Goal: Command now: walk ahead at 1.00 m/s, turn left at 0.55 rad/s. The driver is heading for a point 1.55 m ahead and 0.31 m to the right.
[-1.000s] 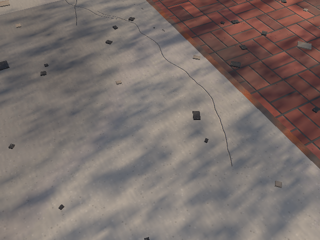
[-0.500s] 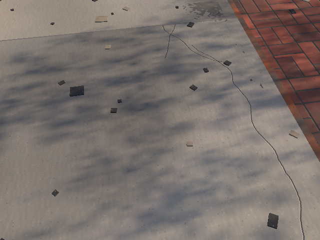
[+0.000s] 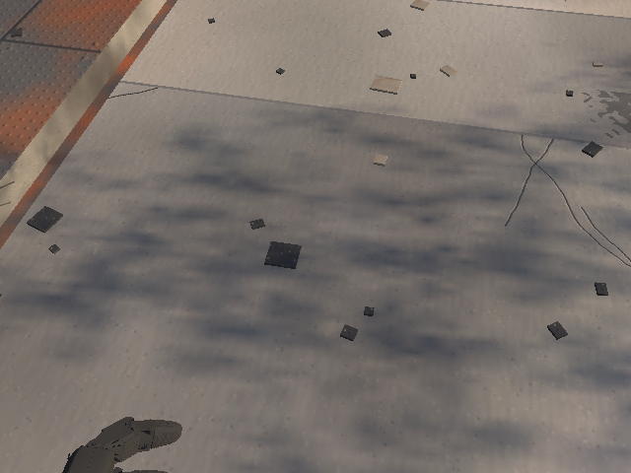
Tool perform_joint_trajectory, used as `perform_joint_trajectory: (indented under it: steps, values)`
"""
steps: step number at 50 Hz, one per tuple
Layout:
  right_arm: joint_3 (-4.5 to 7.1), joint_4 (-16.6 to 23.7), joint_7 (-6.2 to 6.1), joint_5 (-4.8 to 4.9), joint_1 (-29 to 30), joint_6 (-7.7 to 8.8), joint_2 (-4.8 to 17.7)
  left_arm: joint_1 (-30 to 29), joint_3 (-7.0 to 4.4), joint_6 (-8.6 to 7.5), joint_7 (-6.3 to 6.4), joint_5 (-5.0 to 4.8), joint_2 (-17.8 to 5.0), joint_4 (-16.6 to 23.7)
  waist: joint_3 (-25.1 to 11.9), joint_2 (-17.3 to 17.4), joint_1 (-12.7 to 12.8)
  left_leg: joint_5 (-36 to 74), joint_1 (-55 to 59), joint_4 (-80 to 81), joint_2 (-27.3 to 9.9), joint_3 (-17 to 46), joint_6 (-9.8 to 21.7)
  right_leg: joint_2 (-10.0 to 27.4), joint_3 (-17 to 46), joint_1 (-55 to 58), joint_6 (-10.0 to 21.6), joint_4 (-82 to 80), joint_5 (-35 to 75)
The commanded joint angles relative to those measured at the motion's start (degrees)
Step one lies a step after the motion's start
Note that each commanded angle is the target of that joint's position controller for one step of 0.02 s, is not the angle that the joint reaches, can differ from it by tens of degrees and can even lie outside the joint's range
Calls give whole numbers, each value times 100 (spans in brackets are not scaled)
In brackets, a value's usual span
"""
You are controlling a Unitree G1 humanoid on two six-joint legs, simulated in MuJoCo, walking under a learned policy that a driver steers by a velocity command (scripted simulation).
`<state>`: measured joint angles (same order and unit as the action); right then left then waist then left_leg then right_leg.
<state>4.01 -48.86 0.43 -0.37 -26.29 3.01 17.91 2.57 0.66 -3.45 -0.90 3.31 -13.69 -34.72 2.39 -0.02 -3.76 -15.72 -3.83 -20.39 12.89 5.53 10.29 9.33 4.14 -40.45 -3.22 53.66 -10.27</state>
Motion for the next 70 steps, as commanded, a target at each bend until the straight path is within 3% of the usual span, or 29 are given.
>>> perform_joint_trajectory:
  steps: [1,6,8,9,10,11,12,13,16,25,29,31,32,33,34,36,42,47,49,52,53,54,55,56,57,59,62,66,70]
  values:
    - [157,430,57,89,314,268,676,-371,-41,-28,-97,-120,-324,323,263,-40,49,2081,-1520,1380,-1288,1039,501,-305,-595,1542,173,-1423,1876]
    - [197,187,-32,19,-24,264,1029,-360,-248,-60,-13,-131,-815,306,-102,228,26,5074,577,465,-1798,928,100,-889,-773,1764,638,-2337,1304]
    - [235,153,-79,-146,213,196,1278,1299,-448,-72,110,-200,-1154,-146,-986,417,943,6127,646,-1534,-1781,746,-102,-1144,-798,3293,807,-2351,318]
    - [175,234,-84,-217,537,196,1055,2564,-568,-55,225,-150,-1417,-458,-1459,346,1615,5197,-451,-3203,-1567,590,-170,-639,-367,4785,929,-2053,-351]
    - [-43,492,-49,28,-154,233,125,2985,-731,-84,237,103,-2031,-543,-2263,-1355,1158,1123,-2406,-5788,-694,136,-446,1084,2621,6345,1629,-2534,-2360]
    - [-126,508,-30,16,-135,293,226,2699,-704,-54,98,-5,-1749,-611,-2318,-1655,1008,-884,-3442,-6279,-446,341,-376,1332,4815,6349,1814,-3811,-3095]
    - [-98,557,-57,-34,518,259,440,2001,-635,-62,57,-65,-1289,-564,-1101,-853,862,-317,-3910,-6250,-970,300,-327,1153,3886,5415,1762,-3894,-3188]
    - [-125,626,1,-99,944,245,500,1774,-568,-86,20,-101,-952,-608,-653,-87,806,21,-3778,-5902,-1198,231,-340,930,3014,4607,1692,-3904,-2508]
    - [-232,826,186,-220,1206,93,177,1908,-411,-179,36,-103,-568,-1017,-65,-248,379,-66,-3453,-5205,-1485,273,-456,368,1721,3277,1425,-4315,-1660]
    - [-497,1498,387,-124,3095,118,29,2459,-478,-474,-54,-396,-1017,-1477,659,-130,474,2544,-2510,-1584,-1650,-954,-516,-35,-339,2924,1275,-5740,2019]
    - [-357,1348,211,-237,2689,116,362,2770,-517,-323,75,-267,-1427,-1712,-180,-583,194,1393,-1760,-1212,-950,-1312,-205,177,-679,4651,1043,-4031,6057]
    - [-137,716,46,-242,608,105,753,2571,-520,-148,188,-177,-1505,-1719,-1224,-655,-811,725,530,-1093,-981,-972,3,119,-735,3966,911,-1204,5933]
    - [32,532,-68,-345,-364,103,1233,2627,-406,-151,167,-136,-1000,-1537,-1986,23,-977,-877,1981,-1238,-2302,458,80,-258,-695,2686,981,921,3335]
    - [129,615,-46,-377,-73,114,1481,3226,-255,-208,66,-472,-301,-1292,-2965,1784,-218,-2418,3297,-155,-3842,3828,680,-1234,-243,642,793,3106,-1443]
    - [128,663,-10,-295,313,88,1127,2498,-370,-209,134,-424,-914,-1246,-2379,721,-376,-2310,2785,347,-3566,3748,505,-904,92,-62,969,3292,-1053]
    - [5,430,-3,-292,768,221,513,1793,-330,-197,76,-393,-758,-1153,-660,-97,-60,-511,869,592,-3175,1897,218,-429,57,-10,969,2467,-385]
    - [-98,27,14,-47,761,512,124,1051,-296,285,-215,-184,-355,-853,362,251,481,1112,-565,1513,-2519,-644,-416,-23,-213,-72,743,1481,271]
    - [-104,-89,-37,-30,622,579,269,-40,-177,208,-368,-258,-295,-442,645,103,441,3387,-437,1678,-2091,-2073,-792,-447,-1167,489,998,-707,1816]
    - [-75,-84,-121,1,457,575,556,-26,-181,188,-395,-236,-370,-426,488,234,532,5761,165,1156,-2279,-2263,-958,-820,-1525,912,1182,-1175,1977]
    - [66,65,-315,-103,595,265,1021,1430,-377,183,-305,-241,-904,-849,-486,622,1354,8079,772,-1030,-2519,-2159,-1007,-1513,-1716,2515,1442,-1260,1030]
    - [111,188,-329,-161,911,149,1135,2695,-536,188,-234,-236,-1176,-1211,-1029,622,1952,7935,312,-2681,-2616,-1997,-923,-1581,-1399,3781,1654,-1246,609]
    - [135,210,-245,-183,1108,92,1093,3398,-714,210,-95,-285,-1401,-1433,-1180,192,2217,5283,-587,-4938,-2145,-1993,-894,-1405,-805,4794,1912,-1683,169]
    - [-108,499,-121,-277,1181,192,117,2861,-830,290,-2,-349,-1812,-1442,-646,-1417,1432,-1038,-2767,-7224,-1051,-1677,-1049,-585,660,5363,2254,-1502,1103]
    - [-195,1167,-102,-78,912,328,127,2508,-940,362,-2,-198,-2299,-1154,-1906,-1534,1034,-1362,-4469,-8184,-857,-399,-1182,365,3647,6675,3492,-2878,-471]
    - [-241,1210,-96,-163,1355,483,368,2327,-915,367,61,-190,-1947,-986,-1486,-311,1133,-869,-4861,-7642,-1228,34,-1070,615,4452,6204,3240,-3979,-1730]
    - [-249,1191,-83,-228,1638,499,416,2010,-761,267,112,-223,-1356,-1147,-211,670,545,-439,-4253,-6319,-1691,39,-1112,239,3532,4160,2691,-4184,-1084]
    - [-323,1217,-56,-391,1568,96,269,1726,-646,6,121,-288,-1169,-1055,162,664,90,-659,-3232,-5072,-2045,-66,-1416,-418,2315,2278,2496,-4309,-243]
    - [-481,1752,68,-205,2802,56,-5,1746,-740,-122,41,-301,-1323,-934,363,172,480,1254,-2340,-2556,-1935,-486,-1493,-1090,1539,1489,2100,-4513,477]
    - [-426,1884,61,-76,3074,100,190,2060,-843,-95,-17,-360,-1450,-936,-3,-230,843,2096,-1826,-1273,-1575,-482,-1308,-914,1737,2609,1685,-4041,1683]
